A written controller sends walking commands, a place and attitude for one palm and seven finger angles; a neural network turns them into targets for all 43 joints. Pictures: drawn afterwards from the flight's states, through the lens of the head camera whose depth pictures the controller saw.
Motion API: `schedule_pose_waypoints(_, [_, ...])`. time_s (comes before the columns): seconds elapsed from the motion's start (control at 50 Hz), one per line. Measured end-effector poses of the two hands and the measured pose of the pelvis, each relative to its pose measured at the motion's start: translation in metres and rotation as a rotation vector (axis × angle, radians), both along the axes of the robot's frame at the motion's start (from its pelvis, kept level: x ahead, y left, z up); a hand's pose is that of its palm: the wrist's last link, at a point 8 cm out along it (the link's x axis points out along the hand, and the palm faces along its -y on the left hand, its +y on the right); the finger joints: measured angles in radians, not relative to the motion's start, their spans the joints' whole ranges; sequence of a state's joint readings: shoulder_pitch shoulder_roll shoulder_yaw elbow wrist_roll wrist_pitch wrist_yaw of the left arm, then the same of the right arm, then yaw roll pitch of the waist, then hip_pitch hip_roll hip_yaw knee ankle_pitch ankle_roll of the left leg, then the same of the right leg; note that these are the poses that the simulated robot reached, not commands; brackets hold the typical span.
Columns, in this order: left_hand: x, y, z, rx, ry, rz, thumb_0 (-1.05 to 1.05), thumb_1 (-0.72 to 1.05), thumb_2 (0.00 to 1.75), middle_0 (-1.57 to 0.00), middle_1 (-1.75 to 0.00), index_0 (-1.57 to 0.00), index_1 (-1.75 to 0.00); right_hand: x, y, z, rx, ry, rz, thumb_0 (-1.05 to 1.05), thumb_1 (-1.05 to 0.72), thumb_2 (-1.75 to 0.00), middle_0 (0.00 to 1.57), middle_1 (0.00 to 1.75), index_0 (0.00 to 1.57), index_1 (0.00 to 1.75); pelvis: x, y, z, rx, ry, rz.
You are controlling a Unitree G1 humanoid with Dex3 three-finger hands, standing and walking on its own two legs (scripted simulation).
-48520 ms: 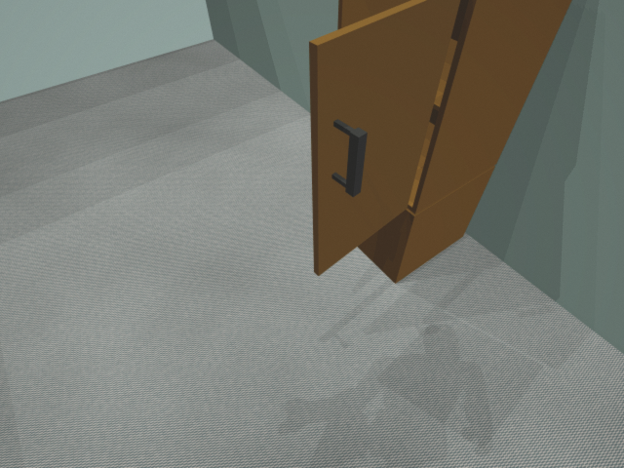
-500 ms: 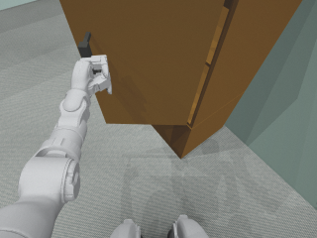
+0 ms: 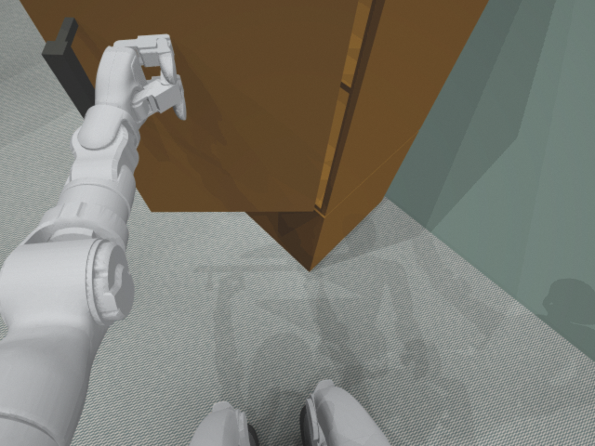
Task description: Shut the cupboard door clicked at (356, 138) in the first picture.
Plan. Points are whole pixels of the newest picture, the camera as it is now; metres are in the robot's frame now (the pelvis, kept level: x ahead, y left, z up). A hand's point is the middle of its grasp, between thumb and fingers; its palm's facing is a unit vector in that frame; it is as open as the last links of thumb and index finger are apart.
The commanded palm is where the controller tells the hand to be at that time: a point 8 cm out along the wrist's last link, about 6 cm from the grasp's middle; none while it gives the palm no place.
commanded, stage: push the door shut along its arc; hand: left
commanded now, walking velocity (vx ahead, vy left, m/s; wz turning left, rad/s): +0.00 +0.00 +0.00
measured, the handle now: (89, 85) +0.57 +0.18 +0.11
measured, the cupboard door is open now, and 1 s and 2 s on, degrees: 46 35 35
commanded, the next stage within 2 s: pull the fist back off the door in 0.42 s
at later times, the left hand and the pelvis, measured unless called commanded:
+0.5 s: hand (181, 79) +0.56 +0.07 +0.12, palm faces -0.31 -0.95 -0.02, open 3.1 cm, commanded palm +0.60 +0.09 +0.11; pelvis -0.01 -0.01 -0.01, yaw +2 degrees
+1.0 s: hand (197, 75) +0.57 +0.05 +0.11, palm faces +0.19 -0.98 +0.00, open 3.1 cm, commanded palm +0.52 +0.09 +0.11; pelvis +0.01 -0.01 +0.01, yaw +0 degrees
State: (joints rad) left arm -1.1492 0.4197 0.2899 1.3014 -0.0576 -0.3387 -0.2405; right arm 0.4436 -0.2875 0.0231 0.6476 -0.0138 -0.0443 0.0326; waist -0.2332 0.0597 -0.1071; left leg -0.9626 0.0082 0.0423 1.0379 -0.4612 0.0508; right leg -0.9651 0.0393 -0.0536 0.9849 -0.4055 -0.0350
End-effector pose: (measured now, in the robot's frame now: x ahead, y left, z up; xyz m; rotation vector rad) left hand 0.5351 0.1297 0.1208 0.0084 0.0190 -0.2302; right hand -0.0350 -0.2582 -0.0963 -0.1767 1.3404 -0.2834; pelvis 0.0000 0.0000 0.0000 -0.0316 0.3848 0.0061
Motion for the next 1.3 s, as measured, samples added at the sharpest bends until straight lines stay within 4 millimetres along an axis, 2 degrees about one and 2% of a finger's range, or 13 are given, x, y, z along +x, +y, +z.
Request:
schedule_pose_waypoints(0.14, [0.006,0.003,-0.001,0.025,0.036,-0.020,-0.05,0.85,0.92,-1.29,-1.50,-1.30,-1.49,-0.008,0.002,0.000,0.021,0.066,-0.011,0.00,-0.91,-0.90,0.20,0.30,0.20,0.30,0.004,-0.006,0.002,-0.002,0.004,0.009])
schedule_pose_waypoints(0.4, [0.015,-0.001,0.002,0.025,0.049,-0.071,-0.01,0.89,0.97,-1.29,-1.50,-1.30,-1.50,0.002,-0.022,0.001,-0.058,0.048,0.038,0.00,-0.91,-0.90,0.20,0.30,0.20,0.30,-0.003,-0.011,-0.006,-0.018,0.030,0.039])
schedule_pose_waypoints(0.54, [0.022,-0.008,0.002,0.021,0.038,-0.084,0.00,0.95,1.02,-1.29,-1.50,-1.30,-1.50,-0.002,-0.025,-0.004,-0.080,0.052,0.049,0.00,-0.91,-0.90,0.20,0.30,0.20,0.30,-0.009,-0.011,-0.015,-0.024,0.056,0.042])
schedule_pose_waypoints(0.58, [0.025,-0.011,0.000,-0.039,0.048,-0.004,0.00,0.91,1.00,-1.30,-1.50,-1.30,-1.50,-0.005,-0.023,-0.006,-0.077,0.058,0.055,0.00,-0.91,-0.90,0.20,0.30,0.20,0.30,-0.009,-0.011,-0.017,-0.027,0.072,0.042])
schedule_pose_waypoints(0.64, [0.027,-0.017,-0.004,-0.113,0.065,0.206,-0.01,0.84,0.97,-1.30,-1.50,-1.30,-1.50,-0.009,-0.015,-0.008,-0.041,0.069,0.075,0.00,-0.91,-0.90,0.20,0.30,0.20,0.30,-0.009,-0.010,-0.019,-0.025,0.088,0.041])
schedule_pose_waypoints(0.72, [0.025,-0.030,-0.006,-0.058,0.027,0.419,-0.02,0.81,0.94,-1.29,-1.50,-1.30,-1.50,-0.017,-0.002,-0.014,0.026,0.082,0.086,0.00,-0.91,-0.90,0.20,0.30,0.20,0.30,-0.008,-0.010,-0.022,-0.019,0.105,0.029])
schedule_pose_waypoints(0.82, [0.023,-0.040,-0.006,0.051,-0.030,0.424,0.00,0.87,0.94,-1.29,-1.50,-1.30,-1.50,-0.033,0.015,-0.015,0.096,0.108,0.012,0.00,-0.91,-0.90,0.20,0.30,0.20,0.30,-0.005,-0.011,-0.017,-0.006,0.091,0.008])
schedule_pose_waypoints(0.96, [0.011,-0.036,-0.009,-0.004,0.027,0.416,0.01,0.90,0.91,-1.29,-1.50,-1.30,-1.49,-0.041,0.023,0.001,0.135,0.138,-0.036,0.00,-0.91,-0.90,0.20,0.30,0.20,0.30,0.007,-0.012,0.004,0.008,0.041,-0.011])
schedule_pose_waypoints(1.04, [-0.001,-0.031,-0.003,0.005,-0.033,0.409,0.02,0.90,0.90,-1.29,-1.50,-1.30,-1.49,-0.033,0.015,0.007,0.131,0.135,-0.021,0.00,-0.91,-0.90,0.20,0.30,0.20,0.30,0.015,-0.013,0.012,0.012,0.014,-0.011])
schedule_pose_waypoints(1.1, [-0.013,-0.029,-0.004,0.006,-0.034,0.398,0.02,0.90,0.90,-1.29,-1.50,-1.30,-1.49,-0.018,0.005,0.010,0.114,0.121,-0.004,0.00,-0.91,-0.90,0.20,0.30,0.20,0.30,0.021,-0.014,0.016,0.013,-0.009,-0.007])
schedule_pose_waypoints(1.3, [-0.052,-0.033,-0.015,-0.018,-0.048,0.391,0.02,0.90,0.90,-1.30,-1.50,-1.30,-1.50,0.068,-0.025,0.011,0.035,-0.061,0.096,0.00,-0.91,-0.90,0.20,0.30,0.20,0.30,0.027,-0.015,0.020,0.018,-0.062,0.012])
